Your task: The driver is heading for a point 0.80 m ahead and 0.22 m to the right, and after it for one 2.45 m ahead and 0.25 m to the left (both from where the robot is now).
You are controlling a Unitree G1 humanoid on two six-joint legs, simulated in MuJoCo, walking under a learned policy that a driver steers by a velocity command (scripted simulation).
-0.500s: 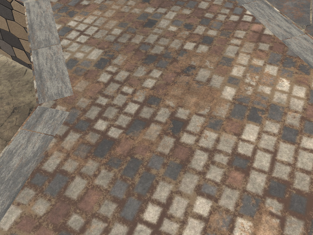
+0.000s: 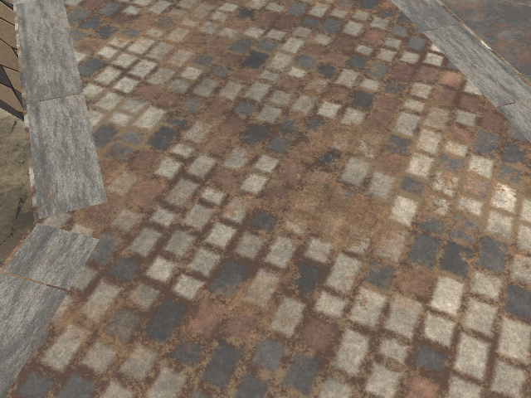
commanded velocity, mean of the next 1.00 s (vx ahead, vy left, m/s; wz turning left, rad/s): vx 0.50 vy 0.00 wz -0.06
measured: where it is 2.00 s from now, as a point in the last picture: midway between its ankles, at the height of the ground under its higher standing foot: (300, 269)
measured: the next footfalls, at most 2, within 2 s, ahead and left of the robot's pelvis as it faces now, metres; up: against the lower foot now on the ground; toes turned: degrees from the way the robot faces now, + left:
right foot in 0.44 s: +0.42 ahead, -0.15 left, +0.00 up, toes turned -3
left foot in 1.00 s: +0.73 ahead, +0.08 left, +0.00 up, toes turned -5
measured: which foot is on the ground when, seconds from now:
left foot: down 0.00-0.44, up 0.46-0.98, down 1.00-1.00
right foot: up 0.00-0.42, down 0.44-1.00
